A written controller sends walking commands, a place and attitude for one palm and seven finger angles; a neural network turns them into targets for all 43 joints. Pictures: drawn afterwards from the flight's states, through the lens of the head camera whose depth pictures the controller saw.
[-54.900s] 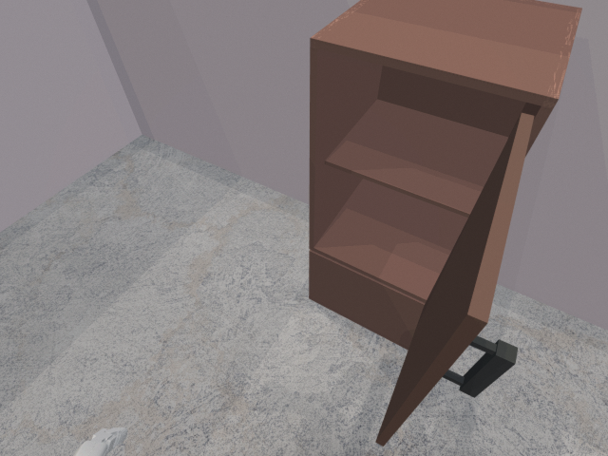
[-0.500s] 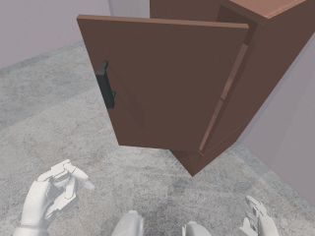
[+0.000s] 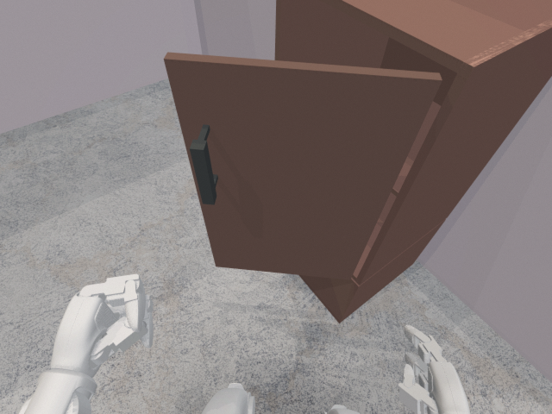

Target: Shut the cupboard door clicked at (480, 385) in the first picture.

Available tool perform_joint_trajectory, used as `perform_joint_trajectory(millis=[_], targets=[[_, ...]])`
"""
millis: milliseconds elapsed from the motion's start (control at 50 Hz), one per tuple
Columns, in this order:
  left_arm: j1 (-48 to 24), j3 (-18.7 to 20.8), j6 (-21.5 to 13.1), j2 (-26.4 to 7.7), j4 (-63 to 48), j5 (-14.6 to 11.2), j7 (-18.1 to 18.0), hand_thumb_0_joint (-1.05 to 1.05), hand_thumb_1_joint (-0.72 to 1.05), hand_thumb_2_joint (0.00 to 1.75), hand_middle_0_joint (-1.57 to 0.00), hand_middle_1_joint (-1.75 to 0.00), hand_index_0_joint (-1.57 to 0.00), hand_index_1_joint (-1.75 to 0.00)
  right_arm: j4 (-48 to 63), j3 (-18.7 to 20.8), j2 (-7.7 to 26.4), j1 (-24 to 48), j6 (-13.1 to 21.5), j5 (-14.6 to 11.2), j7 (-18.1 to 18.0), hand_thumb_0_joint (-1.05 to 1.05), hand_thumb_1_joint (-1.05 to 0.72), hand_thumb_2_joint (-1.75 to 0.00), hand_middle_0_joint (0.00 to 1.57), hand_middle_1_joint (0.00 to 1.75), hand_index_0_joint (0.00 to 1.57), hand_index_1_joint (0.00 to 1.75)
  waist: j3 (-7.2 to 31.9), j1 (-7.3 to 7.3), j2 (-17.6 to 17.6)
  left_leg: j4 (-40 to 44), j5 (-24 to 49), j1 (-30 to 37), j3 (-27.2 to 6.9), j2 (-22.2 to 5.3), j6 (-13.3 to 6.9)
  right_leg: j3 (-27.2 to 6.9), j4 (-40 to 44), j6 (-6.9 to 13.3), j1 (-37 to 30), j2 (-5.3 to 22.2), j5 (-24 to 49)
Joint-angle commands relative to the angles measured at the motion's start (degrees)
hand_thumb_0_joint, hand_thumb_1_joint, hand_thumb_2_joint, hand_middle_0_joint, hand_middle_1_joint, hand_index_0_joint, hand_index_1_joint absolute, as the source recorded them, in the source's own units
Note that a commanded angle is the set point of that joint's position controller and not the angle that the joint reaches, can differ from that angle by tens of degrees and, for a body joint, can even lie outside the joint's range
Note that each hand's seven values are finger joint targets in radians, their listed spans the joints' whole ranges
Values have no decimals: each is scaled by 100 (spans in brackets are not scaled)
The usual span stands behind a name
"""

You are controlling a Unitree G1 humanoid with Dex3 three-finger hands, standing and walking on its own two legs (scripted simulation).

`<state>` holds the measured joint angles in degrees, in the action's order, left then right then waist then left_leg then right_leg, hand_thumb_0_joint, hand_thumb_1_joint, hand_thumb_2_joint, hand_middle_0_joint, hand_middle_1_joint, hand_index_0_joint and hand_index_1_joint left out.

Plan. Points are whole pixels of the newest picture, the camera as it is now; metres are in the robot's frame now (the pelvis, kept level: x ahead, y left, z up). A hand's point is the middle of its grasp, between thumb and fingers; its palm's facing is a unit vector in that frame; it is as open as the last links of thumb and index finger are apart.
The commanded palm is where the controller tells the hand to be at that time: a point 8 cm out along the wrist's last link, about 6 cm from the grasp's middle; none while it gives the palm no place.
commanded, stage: raise the hand and make a fist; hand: left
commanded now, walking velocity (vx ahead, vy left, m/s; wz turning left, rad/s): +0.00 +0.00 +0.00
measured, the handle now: (207, 166) +0.48 +0.15 +0.07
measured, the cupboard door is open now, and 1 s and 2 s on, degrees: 48 48 48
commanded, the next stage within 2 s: bring the fist close to the handle in 0.46 s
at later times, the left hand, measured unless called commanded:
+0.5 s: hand (154, 314) +0.23 +0.17 +0.07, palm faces -0.04 -1.00 -0.05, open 3.1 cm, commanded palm +0.21 +0.23 +0.07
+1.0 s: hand (190, 267) +0.29 +0.14 +0.07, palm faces -0.06 -1.00 -0.04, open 3.1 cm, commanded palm +0.28 +0.20 +0.07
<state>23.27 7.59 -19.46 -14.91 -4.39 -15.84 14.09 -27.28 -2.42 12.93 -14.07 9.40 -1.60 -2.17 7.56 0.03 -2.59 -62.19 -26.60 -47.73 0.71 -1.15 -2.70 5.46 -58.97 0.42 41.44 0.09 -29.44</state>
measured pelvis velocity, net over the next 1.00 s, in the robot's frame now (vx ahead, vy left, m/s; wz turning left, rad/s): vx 0.00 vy -0.02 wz -0.01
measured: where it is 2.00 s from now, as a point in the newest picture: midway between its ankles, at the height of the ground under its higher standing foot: outside the picture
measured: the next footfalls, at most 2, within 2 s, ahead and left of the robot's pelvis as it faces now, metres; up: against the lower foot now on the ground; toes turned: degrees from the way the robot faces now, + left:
none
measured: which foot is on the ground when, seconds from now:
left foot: down 0.00-1.00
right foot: down 0.00-1.00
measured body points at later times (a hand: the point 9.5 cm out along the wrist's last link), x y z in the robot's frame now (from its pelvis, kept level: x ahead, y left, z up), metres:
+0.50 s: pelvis +0.01 -0.01 +0.00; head +0.05 -0.01 +0.45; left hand +0.23 +0.22 +0.07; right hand +0.18 -0.25 -0.07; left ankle +0.04 +0.09 -0.67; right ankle +0.00 -0.12 -0.67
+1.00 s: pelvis +0.00 -0.02 +0.00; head +0.05 -0.03 +0.45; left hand +0.29 +0.19 +0.07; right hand +0.16 -0.27 -0.08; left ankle +0.04 +0.09 -0.67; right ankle +0.00 -0.12 -0.67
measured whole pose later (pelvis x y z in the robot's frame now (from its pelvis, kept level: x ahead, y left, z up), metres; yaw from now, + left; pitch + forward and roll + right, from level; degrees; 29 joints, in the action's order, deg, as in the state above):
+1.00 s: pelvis +0.00 -0.02 +0.00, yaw +0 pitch +12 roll -1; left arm 5.1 6.8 -17.5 -13.7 9.2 -13.9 11.4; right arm -30.8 -1.4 14.6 -14.8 7.9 -1.7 -2.0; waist 7.2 1.6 -2.5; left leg -59.5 -25.5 -46.1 1.2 -1.6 -1.0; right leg 4.8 -58.5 2.0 41.3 -0.4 -29.4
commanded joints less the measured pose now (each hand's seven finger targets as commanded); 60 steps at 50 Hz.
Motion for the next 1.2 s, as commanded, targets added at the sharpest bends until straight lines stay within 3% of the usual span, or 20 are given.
perform_joint_trajectory(millis=[0, 160, 240, 280, 360, 380, 440, 480, 540, 600, 700, 840, 860, 880, 940, 980, 1020, 1040, 1100, 1180], targets=[[-447, 471, -330, -685, -1168, -138, 9, 0, 90, 90, -130, -150, -130, -150, 815, 387, 871, 180, 336, -35, -91, 0, -90, -90, 20, 30, 20, 30, 986, 48, -177, 1313, 870, 1335, -554, 6, 166, -129, 882, 139, -226, -214, 957], [-408, 502, -274, -621, -816, -227, 134, 0, 90, 90, -130, -150, -130, -150, 765, 422, 898, 153, 333, -43, -77, 0, -90, -90, 20, 30, 20, 30, 885, 49, 136, 1203, 1036, 1156, -399, 55, 154, -218, 993, 99, -378, -181, 1114], [-461, 563, -425, -712, -1081, -208, 60, 0, 90, 90, -130, -150, -130, -150, 767, 432, 873, 173, 351, -29, -60, 0, -90, -90, 20, 30, 20, 30, 1026, 8, -144, 1162, 1193, 1248, -361, 65, 153, -256, 928, 121, -428, -168, 1240], [-433, 634, -448, -783, -993, -201, 18, 0, 90, 90, -130, -150, -130, -150, 746, 435, 885, 168, 332, -8, -61, 0, -90, -90, 20, 30, 20, 30, 959, 22, 2, 1116, 1165, 1144, -364, 57, 139, -289, 935, 113, -426, -182, 1228], [-381, 530, -495, -672, -1068, -179, -14, 0, 90, 90, -130, -150, -130, -150, 747, 442, 867, 163, 329, -28, -49, 0, -90, -90, 20, 30, 20, 30, 1054, 43, -163, 1125, 1142, 1236, -346, 54, 147, -264, 902, 102, -347, -181, 1199], [-413, 606, -487, -787, -1073, -177, -21, 0, 90, 90, -130, -150, -130, -150, 734, 441, 887, 159, 321, -19, -54, 0, -90, -90, 20, 30, 20, 30, 1025, 27, -131, 1103, 1217, 1195, -360, 59, 140, -291, 889, 121, -425, -190, 1283], [-370, 505, -468, -644, -1055, -181, -5, 0, 90, 90, -130, -150, -130, -150, 748, 447, 869, 164, 299, -35, -53, 0, -90, -90, 20, 30, 20, 30, 1048, 54, -70, 1100, 1191, 1197, -321, 64, 136, -289, 919, 87, -403, -177, 1282], [-371, 578, -406, -721, -867, -205, 34, 0, 90, 90, -130, -150, -130, -150, 734, 447, 877, 161, 281, -30, -68, 0, -90, -90, 20, 30, 20, 30, 909, 74, 112, 1055, 1119, 1077, -318, 69, 122, -346, 980, 74, -420, -181, 1238], [-442, 527, -433, -659, -961, -212, 65, 0, 90, 90, -130, -150, -130, -150, 759, 441, 868, 178, 277, -40, -75, 0, -90, -90, 20, 30, 20, 30, 1002, 59, 61, 1051, 1137, 1099, -299, 81, 123, -355, 971, 70, -447, -158, 1240], [-1053, 383, -474, -645, -907, -171, 69, 0, 90, 90, -130, -150, -130, -150, 682, 408, 883, 167, 301, -29, -101, 0, -90, -90, 20, 30, 20, 30, 908, 199, 89, 945, 1031, 1039, -302, 72, 101, -420, 981, 50, -276, -142, 1142], [-1489, 372, -464, -645, -728, -109, 15, 0, 90, 90, -130, -150, -130, -150, 610, 406, 891, 174, 330, -34, -95, 0, -90, -90, 20, 30, 20, 30, 1160, 147, -15, 951, 1052, 1123, -303, 81, 103, -424, 939, 72, -325, -127, 1136], [-2261, 368, -205, -670, -167, 43, -209, 0, 90, 90, -130, -150, -130, -150, 527, 391, 893, 142, 226, -44, -80, 0, -90, -90, 20, 30, 20, 30, 1161, 167, 166, 1053, 1030, 1166, -263, 77, 95, -455, 1067, 40, -399, -111, 1151], [-2411, 317, -196, -631, -123, 55, -237, 0, 90, 90, -130, -150, -130, -150, 521, 385, 882, 179, 216, -42, -76, 0, -90, -90, 20, 30, 20, 30, 1148, 158, 27, 1066, 1009, 1165, -242, 90, 100, -475, 1081, 43, -407, -100, 1131], [-2513, 449, -179, -766, 16, 60, -279, 0, 90, 90, -130, -150, -130, -150, 485, 381, 905, 130, 187, -32, -76, 0, -90, -90, 20, 30, 20, 30, 1132, 146, 138, 1071, 1049, 1112, -259, 83, 102, -493, 1090, 55, -505, -104, 1173], [-2926, 254, -227, -564, 220, 112, -331, 0, 90, 90, -130, -150, -130, -150, 448, 385, 879, 164, 155, -40, -41, 0, -90, -90, 20, 30, 20, 30, 1178, 178, 60, 1096, 1107, 1222, -215, 87, 103, -494, 1089, 40, -451, -90, 1288], [-2948, 412, -241, -710, 442, 133, -381, 0, 90, 90, -130, -150, -130, -150, 412, 401, 907, 115, 113, -20, -32, 0, -90, -90, 20, 30, 20, 30, 1291, 122, 206, 1085, 1204, 1190, -195, 87, 95, -544, 1097, 33, -612, -88, 1430], [-3266, 432, -280, -708, 654, 162, -385, 0, 90, 90, -130, -150, -130, -150, 339, 412, 907, 91, 76, -33, -13, 0, -90, -90, 20, 30, 20, 30, 1304, 160, 250, 1110, 1259, 1207, -181, 83, 110, -525, 1070, 31, -609, -79, 1529], [-3321, 321, -296, -603, 703, 180, -387, 0, 90, 90, -130, -150, -130, -150, 350, 411, 894, 115, 65, -32, -2, 0, -90, -90, 20, 30, 20, 30, 1305, 135, 109, 1126, 1251, 1237, -158, 93, 112, -533, 1077, 38, -599, -72, 1526], [-3821, 406, -317, -697, 1123, 192, -415, 0, 90, 90, -130, -150, -130, -150, 250, 420, 924, 67, -3, -41, -3, 0, -90, -90, 20, 30, 20, 30, 1219, 232, 382, 1106, 1142, 1124, -141, 85, 93, -608, 1160, 0, -577, -67, 1434], [-4391, 461, -424, -781, 1312, 240, -453, 0, 90, 90, -130, -150, -130, -150, 163, 450, 949, -2, -43, -30, 1, 0, -90, -90, 20, 30, 20, 30, 1514, 202, 127, 1103, 1321, 1318, -141, 80, 93, -588, 1078, 41, -621, -80, 1641]])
